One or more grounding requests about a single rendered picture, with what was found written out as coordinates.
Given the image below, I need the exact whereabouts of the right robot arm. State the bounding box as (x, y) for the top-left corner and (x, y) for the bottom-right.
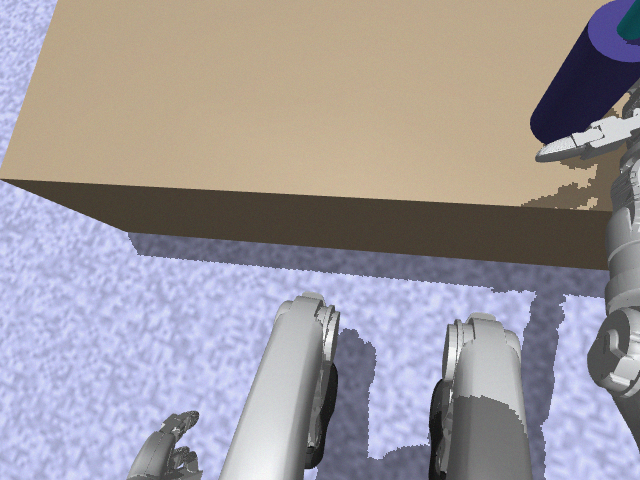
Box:
(587, 141), (640, 453)

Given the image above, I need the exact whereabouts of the left robot hand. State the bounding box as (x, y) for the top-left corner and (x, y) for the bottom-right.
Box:
(127, 411), (203, 480)

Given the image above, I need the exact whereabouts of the bottle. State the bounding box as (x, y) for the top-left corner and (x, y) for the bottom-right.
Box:
(530, 0), (640, 145)

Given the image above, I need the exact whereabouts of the right robot hand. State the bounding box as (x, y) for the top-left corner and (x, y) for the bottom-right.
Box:
(535, 78), (640, 162)

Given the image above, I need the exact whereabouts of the right robot foot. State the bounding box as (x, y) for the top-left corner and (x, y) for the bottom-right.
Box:
(428, 379), (446, 480)

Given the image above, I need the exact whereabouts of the left robot foot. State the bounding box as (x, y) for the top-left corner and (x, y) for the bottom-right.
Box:
(305, 363), (338, 469)

